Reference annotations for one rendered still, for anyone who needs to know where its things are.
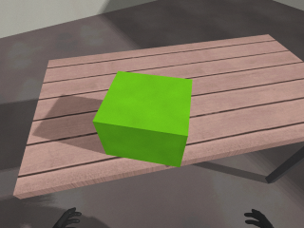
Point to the table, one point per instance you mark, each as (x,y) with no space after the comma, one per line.
(247,95)

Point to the right robot hand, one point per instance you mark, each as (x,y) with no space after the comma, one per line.
(262,220)

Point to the left robot hand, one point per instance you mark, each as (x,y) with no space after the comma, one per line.
(67,219)

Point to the carton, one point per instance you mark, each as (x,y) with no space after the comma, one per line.
(145,117)

